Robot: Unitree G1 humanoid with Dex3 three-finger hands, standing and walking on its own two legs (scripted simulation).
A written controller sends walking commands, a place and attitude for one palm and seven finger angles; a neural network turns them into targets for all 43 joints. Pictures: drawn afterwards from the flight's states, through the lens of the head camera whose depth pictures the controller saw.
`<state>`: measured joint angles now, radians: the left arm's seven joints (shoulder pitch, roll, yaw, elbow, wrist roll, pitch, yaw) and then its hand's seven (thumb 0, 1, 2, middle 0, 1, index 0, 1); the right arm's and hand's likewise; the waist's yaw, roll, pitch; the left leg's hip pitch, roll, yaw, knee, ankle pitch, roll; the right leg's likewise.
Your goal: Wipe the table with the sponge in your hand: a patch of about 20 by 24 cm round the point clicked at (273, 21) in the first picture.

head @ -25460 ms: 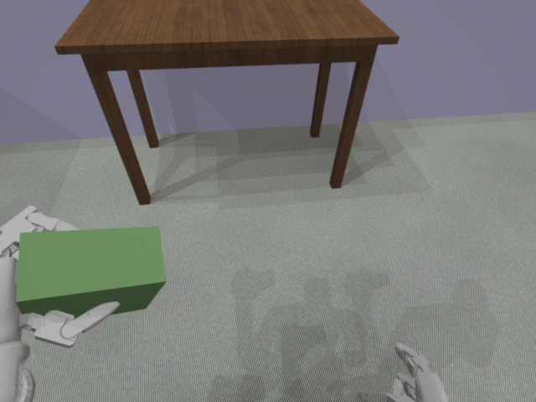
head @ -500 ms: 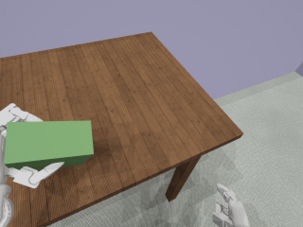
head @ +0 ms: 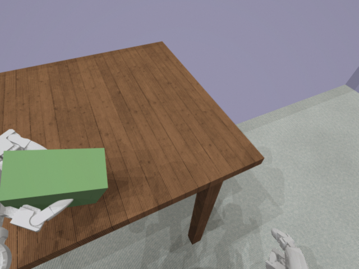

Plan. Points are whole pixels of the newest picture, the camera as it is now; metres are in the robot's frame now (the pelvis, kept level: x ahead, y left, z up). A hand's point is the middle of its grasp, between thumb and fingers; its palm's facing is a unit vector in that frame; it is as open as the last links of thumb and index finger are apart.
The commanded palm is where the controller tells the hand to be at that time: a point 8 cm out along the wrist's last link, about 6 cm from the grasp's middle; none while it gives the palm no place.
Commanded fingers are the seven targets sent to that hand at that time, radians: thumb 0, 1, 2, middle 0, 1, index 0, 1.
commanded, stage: shuffle to correct the standing spot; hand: left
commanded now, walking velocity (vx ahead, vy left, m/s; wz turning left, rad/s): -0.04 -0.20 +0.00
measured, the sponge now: (73, 180) +0.23 +0.20 +0.15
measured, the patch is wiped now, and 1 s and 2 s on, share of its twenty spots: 0.00 0.00 0.00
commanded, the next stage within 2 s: none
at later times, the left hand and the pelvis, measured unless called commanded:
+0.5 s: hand (32, 182) +0.21 +0.24 +0.17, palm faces +0.36 -0.86 -0.37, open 10.1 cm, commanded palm +0.16 +0.28 +0.18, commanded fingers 0.00 0.10 1.30 -1.20 -1.60 -1.20 -1.60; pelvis -0.01 +0.00 +0.00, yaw +0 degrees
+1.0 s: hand (29, 179) +0.22 +0.25 +0.17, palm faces +0.34 -0.85 -0.40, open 10.1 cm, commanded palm +0.16 +0.29 +0.18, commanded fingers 0.00 0.10 1.30 -1.20 -1.60 -1.20 -1.60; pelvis +0.00 +0.01 +0.00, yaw +0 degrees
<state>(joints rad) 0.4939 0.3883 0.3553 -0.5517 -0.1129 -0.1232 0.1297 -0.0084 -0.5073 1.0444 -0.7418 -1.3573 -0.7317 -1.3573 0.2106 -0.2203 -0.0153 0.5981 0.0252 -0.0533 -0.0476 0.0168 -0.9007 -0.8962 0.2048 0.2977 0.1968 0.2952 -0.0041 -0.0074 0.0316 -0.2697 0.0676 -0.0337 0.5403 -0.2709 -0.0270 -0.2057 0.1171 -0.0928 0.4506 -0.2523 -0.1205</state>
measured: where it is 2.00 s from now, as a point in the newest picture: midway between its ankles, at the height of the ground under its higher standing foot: outside the picture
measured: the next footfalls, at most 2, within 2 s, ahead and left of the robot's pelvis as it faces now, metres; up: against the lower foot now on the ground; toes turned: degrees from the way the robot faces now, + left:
none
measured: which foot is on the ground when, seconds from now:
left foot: down 0.00-1.00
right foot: down 0.00-1.00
